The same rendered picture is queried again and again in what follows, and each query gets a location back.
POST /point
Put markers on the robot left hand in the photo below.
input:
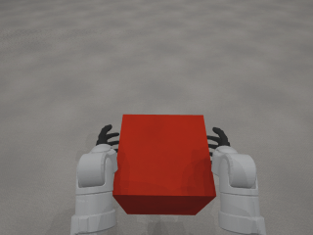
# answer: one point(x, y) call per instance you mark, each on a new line
point(103, 137)

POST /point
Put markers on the left robot forearm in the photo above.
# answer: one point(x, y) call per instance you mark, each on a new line
point(94, 213)

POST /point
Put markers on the carton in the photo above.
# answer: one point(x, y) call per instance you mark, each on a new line
point(163, 165)

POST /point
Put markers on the robot right hand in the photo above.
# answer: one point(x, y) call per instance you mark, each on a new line
point(222, 140)

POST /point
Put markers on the right robot forearm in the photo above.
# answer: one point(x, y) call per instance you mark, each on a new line
point(238, 186)

